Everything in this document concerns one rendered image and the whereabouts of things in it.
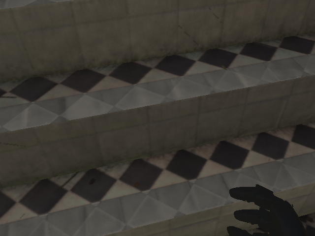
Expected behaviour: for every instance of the right robot hand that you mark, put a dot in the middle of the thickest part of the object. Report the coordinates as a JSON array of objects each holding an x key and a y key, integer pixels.
[{"x": 274, "y": 215}]

